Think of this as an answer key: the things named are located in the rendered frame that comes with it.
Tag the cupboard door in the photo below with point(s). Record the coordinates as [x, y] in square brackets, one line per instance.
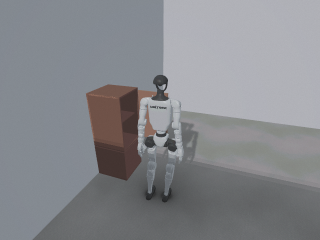
[148, 127]

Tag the left robot foot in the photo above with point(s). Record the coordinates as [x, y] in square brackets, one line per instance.
[149, 195]

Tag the right robot shin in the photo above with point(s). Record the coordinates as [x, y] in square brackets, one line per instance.
[168, 180]

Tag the robot right upper arm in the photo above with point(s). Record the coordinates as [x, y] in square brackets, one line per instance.
[176, 104]

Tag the robot left forearm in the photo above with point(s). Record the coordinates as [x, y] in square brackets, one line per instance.
[141, 133]

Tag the robot left upper arm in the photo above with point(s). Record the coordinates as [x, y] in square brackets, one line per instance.
[143, 111]

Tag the left robot hand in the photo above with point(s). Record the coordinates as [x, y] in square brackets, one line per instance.
[141, 148]

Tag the right robot hand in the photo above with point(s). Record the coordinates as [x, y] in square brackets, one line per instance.
[179, 153]

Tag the robot right forearm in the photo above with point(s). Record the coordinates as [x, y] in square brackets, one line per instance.
[178, 137]

